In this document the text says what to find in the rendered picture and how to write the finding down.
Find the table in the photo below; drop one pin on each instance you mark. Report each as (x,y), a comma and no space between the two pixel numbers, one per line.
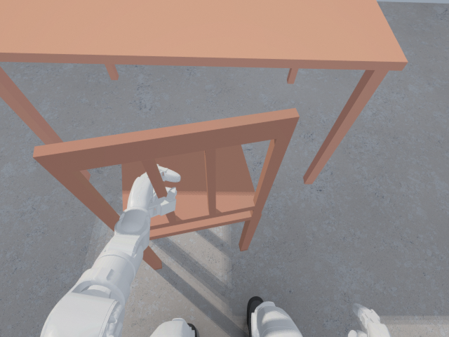
(295,34)

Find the robot left forearm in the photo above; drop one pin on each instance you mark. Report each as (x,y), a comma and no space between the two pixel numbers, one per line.
(117,265)

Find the robot right thigh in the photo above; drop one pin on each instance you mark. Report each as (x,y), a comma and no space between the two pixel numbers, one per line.
(271,321)

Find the chair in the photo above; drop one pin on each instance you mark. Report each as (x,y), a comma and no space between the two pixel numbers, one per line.
(215,188)

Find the robot left thigh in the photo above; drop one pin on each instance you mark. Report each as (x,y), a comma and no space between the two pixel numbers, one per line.
(173,329)

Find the robot right hand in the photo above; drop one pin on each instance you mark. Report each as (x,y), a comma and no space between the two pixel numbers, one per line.
(371,322)

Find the left robot upper arm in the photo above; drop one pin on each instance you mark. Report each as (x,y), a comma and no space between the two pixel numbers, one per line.
(81,315)

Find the robot left hand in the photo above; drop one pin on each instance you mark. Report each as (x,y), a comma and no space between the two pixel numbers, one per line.
(142,193)

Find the robot thigh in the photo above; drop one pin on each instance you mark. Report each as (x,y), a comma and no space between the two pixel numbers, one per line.
(271,321)
(173,329)

